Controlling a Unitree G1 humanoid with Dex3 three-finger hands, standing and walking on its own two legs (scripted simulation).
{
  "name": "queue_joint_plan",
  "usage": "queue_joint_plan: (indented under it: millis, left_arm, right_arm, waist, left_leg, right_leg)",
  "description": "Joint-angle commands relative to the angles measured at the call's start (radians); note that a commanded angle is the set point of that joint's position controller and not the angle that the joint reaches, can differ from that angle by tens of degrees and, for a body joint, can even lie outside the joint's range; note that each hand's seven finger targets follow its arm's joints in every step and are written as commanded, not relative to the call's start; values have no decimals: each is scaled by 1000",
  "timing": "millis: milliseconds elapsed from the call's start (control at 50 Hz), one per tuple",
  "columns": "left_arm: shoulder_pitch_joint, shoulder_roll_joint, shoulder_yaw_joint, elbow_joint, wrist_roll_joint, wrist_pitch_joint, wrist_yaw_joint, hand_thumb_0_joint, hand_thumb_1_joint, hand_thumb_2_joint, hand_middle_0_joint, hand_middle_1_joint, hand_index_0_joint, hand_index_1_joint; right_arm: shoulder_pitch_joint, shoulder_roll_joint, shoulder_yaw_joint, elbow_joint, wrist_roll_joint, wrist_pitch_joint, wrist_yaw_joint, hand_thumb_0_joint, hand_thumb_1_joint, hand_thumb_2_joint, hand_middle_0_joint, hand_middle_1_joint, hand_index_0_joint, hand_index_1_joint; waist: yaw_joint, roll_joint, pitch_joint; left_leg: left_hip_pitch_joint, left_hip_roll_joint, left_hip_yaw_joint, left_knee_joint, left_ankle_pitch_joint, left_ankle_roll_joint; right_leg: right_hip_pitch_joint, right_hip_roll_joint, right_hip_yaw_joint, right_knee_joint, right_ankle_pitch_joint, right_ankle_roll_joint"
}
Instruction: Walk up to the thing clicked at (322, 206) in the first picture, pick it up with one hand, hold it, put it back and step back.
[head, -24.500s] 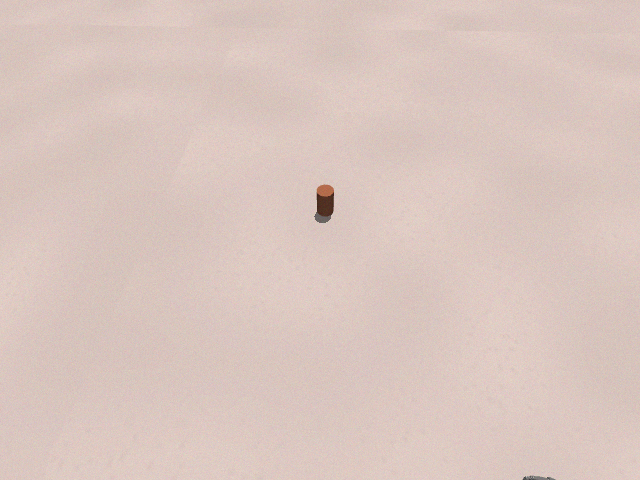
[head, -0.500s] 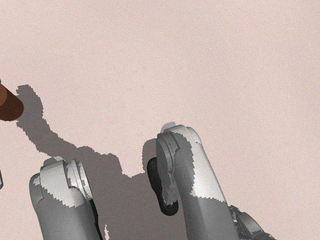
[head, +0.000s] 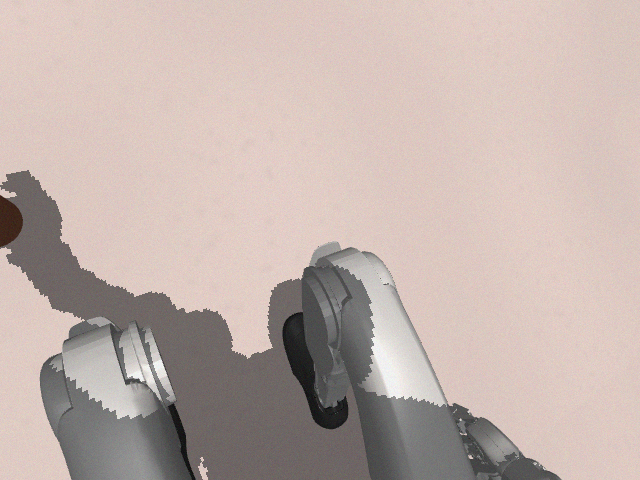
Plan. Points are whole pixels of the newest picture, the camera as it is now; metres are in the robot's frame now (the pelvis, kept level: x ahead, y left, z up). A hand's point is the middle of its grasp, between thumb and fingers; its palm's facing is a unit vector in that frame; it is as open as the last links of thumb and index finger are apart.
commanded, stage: open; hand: left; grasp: from above
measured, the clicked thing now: out of the picture +0.48 +0.30 -0.25
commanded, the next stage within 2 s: withdraw in 0.46 s
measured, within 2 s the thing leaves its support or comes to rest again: neither
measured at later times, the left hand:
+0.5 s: hand out of the picture +0.47 +0.31 -0.20, palm faces -0.44 -0.10 -0.89, open 13.3 cm
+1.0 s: hand out of the picture +0.47 +0.34 -0.09, palm faces -0.37 -0.05 -0.93, open 14.2 cm
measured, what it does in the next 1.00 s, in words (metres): stands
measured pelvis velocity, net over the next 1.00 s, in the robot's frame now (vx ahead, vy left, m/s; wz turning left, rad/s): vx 0.01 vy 0.00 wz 0.06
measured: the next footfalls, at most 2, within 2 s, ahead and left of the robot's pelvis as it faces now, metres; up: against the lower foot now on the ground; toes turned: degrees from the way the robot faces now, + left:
none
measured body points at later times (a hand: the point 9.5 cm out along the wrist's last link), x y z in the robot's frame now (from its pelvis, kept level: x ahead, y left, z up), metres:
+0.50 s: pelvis +0.00 +0.00 +0.00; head +0.27 +0.10 +0.35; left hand +0.49 +0.31 -0.15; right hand +0.04 -0.27 -0.07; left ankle +0.06 +0.13 -0.28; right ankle +0.12 -0.13 -0.28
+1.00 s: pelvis +0.01 +0.00 +0.04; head +0.24 +0.07 +0.42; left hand +0.49 +0.34 -0.04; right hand +0.07 -0.27 -0.07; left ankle +0.06 +0.13 -0.28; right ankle +0.12 -0.13 -0.28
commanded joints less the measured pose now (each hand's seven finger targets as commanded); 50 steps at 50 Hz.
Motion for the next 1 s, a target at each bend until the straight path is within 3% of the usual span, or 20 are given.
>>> queue_joint_plan:
  millis: [0, 40, 140, 160, 200, 260, 300, 340, 400, 440, 500, 520, 560, 620, 700, 740, 800, 860, 900, 980]
  left_arm:
    - [-294, 219, 12, -170, -15, 0, 51, 0, -309, 1010, -256, -1008, -255, -1009]
    - [-288, 197, 2, -156, -12, 8, 44, 0, -360, 1031, -209, -1038, -209, -1037]
    - [-256, 207, 15, -181, -24, 22, 42, 0, -453, 1083, -131, -1102, -131, -1102]
    - [-254, 192, 2, -162, -23, 28, 37, 0, -472, 1097, -117, -1111, -115, -1112]
    - [-260, 219, 26, -190, -29, 26, 34, 0, -483, 1113, -105, -1131, -103, -1132]
    - [-247, 202, 10, -190, -33, 28, 26, 0, -490, 1125, -101, -1135, -97, -1138]
    - [-257, 199, 8, -195, -32, 28, 18, 0, -491, 1110, -91, -1142, -92, -1140]
    - [-254, 216, 13, -215, -36, 25, 22, 0, -511, 1110, -88, -1119, -83, -1123]
    - [-251, 232, 37, -217, -29, 23, 25, 0, -486, 1132, -93, -1145, -90, -1146]
    - [-252, 190, 11, -187, -31, 21, 19, 0, -486, 1113, -90, -1144, -91, -1142]
    - [-250, 247, 46, -200, -26, 20, 19, 0, -478, 1125, -92, -1150, -92, -1149]
    - [-241, 207, 24, -192, -26, 20, 13, 0, -487, 1103, -88, -1143, -89, -1140]
    - [-245, 233, 42, -196, -26, 17, 14, 0, -558, 1016, -64, -1063, -71, -1057]
    - [-269, 226, 22, -268, -33, 14, 13, 0, -573, 1012, -63, -1046, -65, -1043]
    - [-251, 232, 49, -351, -38, 40, 16, 0, -574, 1013, -64, -1035, -63, -1035]
    - [-258, 239, 66, -408, -45, 55, 1, 0, -574, 1012, -64, -1029, -62, -1030]
    - [-195, 231, 78, -539, -88, 94, -37, 0, -583, 1021, -68, -1018, -60, -1026]
    - [-176, 204, 56, -646, -122, 131, -111, 0, -586, 1026, -71, -1003, -57, -1017]
    - [-183, 97, -7, -616, -142, 146, -177, 0, -582, 1029, -74, -1002, -59, -1017]
    - [-154, 78, -33, -656, -179, 137, -294, 0, -580, 1033, -80, -1014, -65, -1030]
  right_arm:
    - [216, -294, -91, 16, 1, -4, -13, 0, -899, -900, 201, 301, 201, 301]
    - [220, -295, -93, 13, -2, -10, -7, 0, -898, -900, 201, 301, 201, 301]
    - [220, -292, -94, 13, 0, -7, 2, 0, -899, -900, 201, 301, 201, 301]
    - [222, -294, -95, 20, 2, -6, 5, 0, -899, -901, 201, 301, 201, 301]
    - [224, -304, -94, 2, -1, -5, 5, 0, -899, -901, 201, 301, 201, 301]
    - [223, -293, -91, 14, 2, 2, 8, 0, -898, -901, 201, 301, 201, 301]
    - [227, -301, -93, 8, 2, -1, 10, 0, -899, -901, 201, 301, 201, 301]
    - [219, -294, -89, 13, 7, 3, 9, 0, -899, -902, 201, 301, 201, 301]
    - [214, -304, -91, -4, 2, 6, 10, 0, -896, -901, 201, 301, 201, 301]
    - [207, -299, -93, -4, 8, 4, 9, 0, -898, -901, 201, 301, 201, 301]
    - [214, -309, -97, -4, 10, 1, 7, 0, -897, -901, 201, 301, 201, 301]
    - [208, -300, -96, -11, 8, -2, 9, 0, -899, -901, 201, 301, 201, 301]
    - [214, -305, -99, -3, 8, 0, 8, 0, -917, -905, 201, 301, 201, 301]
    - [213, -295, -97, -4, 13, -1, 8, 0, -919, -907, 200, 301, 200, 301]
    - [223, -291, -128, 2, 26, 8, 12, 0, -918, -907, 200, 301, 200, 301]
    - [233, -294, -148, 3, 30, 13, 17, 0, -917, -907, 200, 301, 200, 301]
    - [216, -279, -179, -17, 59, 33, 17, 0, -919, -909, 200, 301, 200, 301]
    - [229, -265, -220, -15, 97, 74, 13, 0, -921, -911, 200, 301, 200, 301]
    - [250, -240, -224, -9, 107, 100, 5, 0, -920, -911, 200, 301, 200, 301]
    - [254, -222, -235, -35, 127, 140, -30, 0, -922, -911, 200, 301, 200, 301]
  waist:
    - [-32, 428, -670]
    - [-48, 427, -645]
    - [-22, 446, -685]
    - [-32, 449, -669]
    - [-29, 439, -676]
    - [-22, 452, -693]
    - [-35, 443, -652]
    - [-18, 444, -701]
    - [-21, 435, -685]
    - [-35, 417, -645]
    - [-26, 425, -647]
    - [-29, 412, -643]
    - [-33, 401, -640]
    - [-10, 450, -729]
    - [18, 552, -810]
    - [25, 542, -793]
    - [92, 574, -918]
    - [121, 557, -997]
    - [81, 468, -906]
    - [87, 303, -832]
  left_leg:
    - [490, 2, 119, -266, 199, 35]
    - [501, 3, 113, -266, 199, 34]
    - [522, 4, 109, -280, 241, 29]
    - [516, 3, 112, -270, 240, 29]
    - [494, 1, 114, -267, 249, 32]
    - [505, 1, 115, -273, 246, 31]
    - [493, 1, 118, -263, 230, 34]
    - [498, 1, 119, -273, 232, 35]
    - [489, 0, 118, -269, 237, 35]
    - [473, 0, 117, -269, 205, 36]
    - [472, 1, 118, -267, 193, 38]
    - [471, 1, 120, -265, 197, 37]
    - [466, 3, 117, -262, 190, 39]
    - [529, 4, 116, -274, 234, 32]
    - [626, 3, 116, -304, 298, 17]
    - [608, -1, 129, -302, 293, 20]
    - [666, -4, 157, -347, 312, 22]
    - [710, -5, 163, -410, 317, 26]
    - [660, -5, 164, -426, 279, 38]
    - [581, -13, 171, -459, 228, 57]
  right_leg:
    - [355, 30, -126, -204, 193, -88]
    - [327, 29, -131, -199, 195, -88]
    - [356, 30, -130, -188, 230, -90]
    - [344, 29, -130, -190, 229, -92]
    - [370, 27, -129, -197, 235, -91]
    - [378, 30, -125, -197, 232, -92]
    - [355, 28, -126, -206, 217, -92]
    - [390, 31, -122, -206, 223, -91]
    - [382, 30, -126, -207, 222, -93]
    - [347, 31, -126, -212, 193, -95]
    - [349, 30, -124, -212, 183, -95]
    - [357, 31, -121, -211, 188, -95]
    - [356, 33, -125, -218, 182, -93]
    - [389, 32, -123, -211, 221, -92]
    - [364, 23, -119, -186, 267, -99]
    - [355, 18, -112, -202, 262, -102]
    - [417, 11, -81, -231, 280, -105]
    - [457, 8, -57, -270, 286, -107]
    - [453, 12, -49, -323, 257, -103]
    - [524, 12, -27, -407, 205, -100]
